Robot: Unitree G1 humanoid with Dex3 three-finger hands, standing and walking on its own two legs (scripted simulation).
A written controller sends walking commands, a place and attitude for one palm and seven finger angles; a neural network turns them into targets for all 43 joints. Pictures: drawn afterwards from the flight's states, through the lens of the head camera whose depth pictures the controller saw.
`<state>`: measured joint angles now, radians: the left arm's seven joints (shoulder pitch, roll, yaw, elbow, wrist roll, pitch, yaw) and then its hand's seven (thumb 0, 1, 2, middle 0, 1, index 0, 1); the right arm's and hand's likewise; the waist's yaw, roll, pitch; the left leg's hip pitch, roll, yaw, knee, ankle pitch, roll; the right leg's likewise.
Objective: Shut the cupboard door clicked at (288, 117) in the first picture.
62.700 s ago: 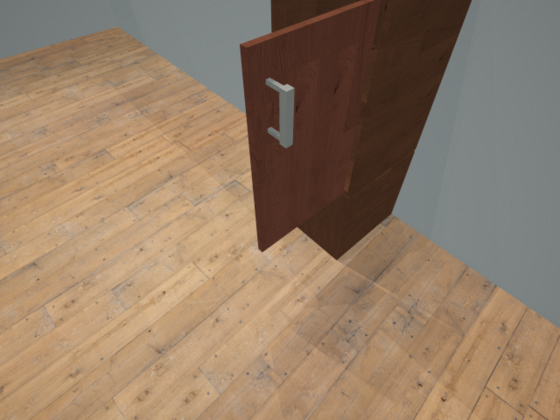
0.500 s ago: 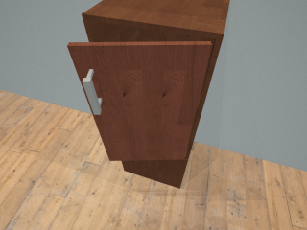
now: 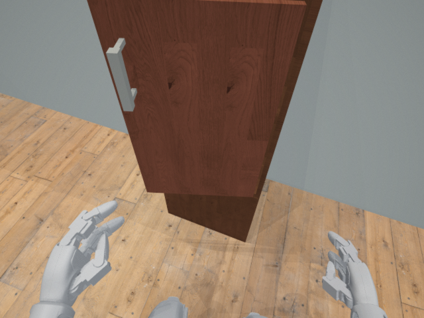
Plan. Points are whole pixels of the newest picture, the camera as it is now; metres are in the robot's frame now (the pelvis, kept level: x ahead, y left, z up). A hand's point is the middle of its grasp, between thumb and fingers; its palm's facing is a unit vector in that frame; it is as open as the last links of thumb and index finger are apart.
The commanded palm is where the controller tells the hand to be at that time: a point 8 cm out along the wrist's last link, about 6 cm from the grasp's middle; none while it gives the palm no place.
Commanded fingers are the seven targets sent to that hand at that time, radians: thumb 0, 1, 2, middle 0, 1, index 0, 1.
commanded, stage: raise the hand and make a fist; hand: left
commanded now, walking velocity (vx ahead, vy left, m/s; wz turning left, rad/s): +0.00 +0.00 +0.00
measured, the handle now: (124, 76) +0.50 +0.22 +0.19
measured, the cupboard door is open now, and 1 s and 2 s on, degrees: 19 19 19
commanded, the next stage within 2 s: bring the fist close to the handle in 1.56 s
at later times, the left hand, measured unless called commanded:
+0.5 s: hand (90, 233) +0.22 +0.21 +0.11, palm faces +0.07 -1.00 -0.07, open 4.1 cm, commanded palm +0.19 +0.25 +0.11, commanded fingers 0.00 0.90 0.90 -0.99 -1.16 -0.99 -1.16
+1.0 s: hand (69, 202) +0.24 +0.22 +0.16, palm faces +0.07 -1.00 -0.05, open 3.1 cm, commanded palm +0.21 +0.27 +0.18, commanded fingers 0.00 0.90 0.90 -1.30 -1.50 -1.30 -1.50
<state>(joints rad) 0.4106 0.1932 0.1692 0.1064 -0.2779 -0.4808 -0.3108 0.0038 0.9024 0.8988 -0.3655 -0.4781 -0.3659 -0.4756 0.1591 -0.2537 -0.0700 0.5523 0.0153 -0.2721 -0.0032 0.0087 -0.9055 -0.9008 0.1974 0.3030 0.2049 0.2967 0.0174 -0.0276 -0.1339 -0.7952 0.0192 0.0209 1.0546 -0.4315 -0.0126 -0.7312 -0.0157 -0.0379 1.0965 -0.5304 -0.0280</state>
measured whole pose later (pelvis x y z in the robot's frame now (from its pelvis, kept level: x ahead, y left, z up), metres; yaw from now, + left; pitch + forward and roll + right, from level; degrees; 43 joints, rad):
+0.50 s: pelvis +0.01 +0.01 +0.02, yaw +0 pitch +8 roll -1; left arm 0.45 0.25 0.20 -0.14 -0.30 -0.26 -0.21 0.02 0.90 0.90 -0.82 -0.97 -0.82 -0.97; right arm 0.33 -0.23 0.02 0.58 0.02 -0.25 -0.07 0.01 -0.90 -0.90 0.20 0.30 0.21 0.30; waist 0.00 0.04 -0.10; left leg -0.67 0.03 0.00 0.93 -0.40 -0.01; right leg -0.58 0.00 -0.06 0.92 -0.48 -0.02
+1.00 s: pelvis +0.03 +0.02 +0.05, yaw +1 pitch +3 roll -1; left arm 0.34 0.27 0.19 -0.25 -0.29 -0.05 -0.21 0.02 0.90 0.90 -1.25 -1.45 -1.25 -1.44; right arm 0.24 -0.22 0.08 0.53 0.04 -0.24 -0.07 0.01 -0.90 -0.90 0.20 0.30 0.21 0.30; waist 0.05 0.04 -0.08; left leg -0.47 0.01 -0.01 0.78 -0.36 0.02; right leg -0.36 -0.01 -0.07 0.74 -0.42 0.00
